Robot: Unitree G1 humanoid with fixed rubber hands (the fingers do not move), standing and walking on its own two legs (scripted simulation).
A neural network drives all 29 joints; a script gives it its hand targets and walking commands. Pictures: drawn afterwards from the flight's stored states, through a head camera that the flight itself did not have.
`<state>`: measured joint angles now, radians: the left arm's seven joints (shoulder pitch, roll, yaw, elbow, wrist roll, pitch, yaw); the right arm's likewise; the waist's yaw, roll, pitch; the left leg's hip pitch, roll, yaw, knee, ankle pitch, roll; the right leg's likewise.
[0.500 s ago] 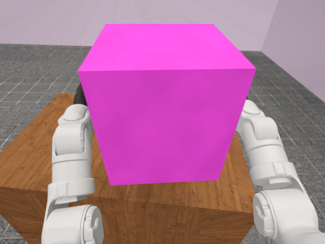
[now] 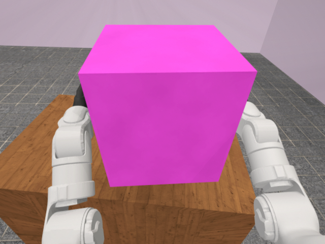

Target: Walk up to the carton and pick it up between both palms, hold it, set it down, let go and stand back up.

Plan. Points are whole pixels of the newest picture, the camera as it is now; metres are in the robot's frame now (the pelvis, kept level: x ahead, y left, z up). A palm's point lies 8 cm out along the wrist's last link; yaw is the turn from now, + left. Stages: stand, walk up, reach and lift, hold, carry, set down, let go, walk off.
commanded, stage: hold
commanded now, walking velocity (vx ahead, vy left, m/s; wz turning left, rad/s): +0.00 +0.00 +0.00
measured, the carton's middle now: (162, 104) +0.38 -0.01 +0.21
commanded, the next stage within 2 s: none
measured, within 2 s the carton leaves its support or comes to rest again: neither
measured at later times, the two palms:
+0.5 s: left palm (88, 107) +0.35 +0.17 +0.22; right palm (242, 107) +0.35 -0.20 +0.22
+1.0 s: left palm (79, 110) +0.35 +0.18 +0.22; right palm (234, 104) +0.36 -0.18 +0.22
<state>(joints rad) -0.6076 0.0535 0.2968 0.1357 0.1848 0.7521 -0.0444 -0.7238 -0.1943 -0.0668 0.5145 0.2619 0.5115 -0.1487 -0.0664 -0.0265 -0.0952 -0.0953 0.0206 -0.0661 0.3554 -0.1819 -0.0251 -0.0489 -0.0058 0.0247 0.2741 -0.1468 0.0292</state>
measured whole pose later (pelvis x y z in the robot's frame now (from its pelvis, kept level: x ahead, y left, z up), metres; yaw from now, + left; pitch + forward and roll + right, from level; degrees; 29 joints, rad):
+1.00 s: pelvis +0.00 +0.00 +0.00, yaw +1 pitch -4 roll -1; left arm -0.58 0.07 0.28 0.09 0.18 0.75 -0.05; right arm -0.70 -0.17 -0.08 0.48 0.27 0.50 -0.16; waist -0.08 -0.04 -0.09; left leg -0.11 0.02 -0.08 0.36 -0.18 -0.03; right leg -0.05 0.00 0.01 0.27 -0.14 0.03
